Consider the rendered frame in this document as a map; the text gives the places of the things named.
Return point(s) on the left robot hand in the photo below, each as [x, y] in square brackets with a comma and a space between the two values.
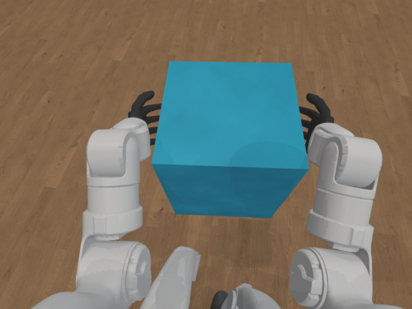
[140, 111]

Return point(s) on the right robot hand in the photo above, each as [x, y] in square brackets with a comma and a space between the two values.
[323, 117]

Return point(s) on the right robot upper arm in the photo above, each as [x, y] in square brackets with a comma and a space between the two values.
[331, 279]

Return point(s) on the robot right foot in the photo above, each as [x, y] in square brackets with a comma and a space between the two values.
[218, 299]

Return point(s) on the left robot forearm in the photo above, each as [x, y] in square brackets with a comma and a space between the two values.
[113, 176]

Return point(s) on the carton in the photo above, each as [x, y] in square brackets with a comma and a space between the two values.
[230, 139]

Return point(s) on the right robot shin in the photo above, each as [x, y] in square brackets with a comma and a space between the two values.
[224, 305]

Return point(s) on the right robot forearm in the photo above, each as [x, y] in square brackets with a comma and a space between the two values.
[349, 168]

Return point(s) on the left robot upper arm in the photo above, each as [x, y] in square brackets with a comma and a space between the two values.
[112, 275]

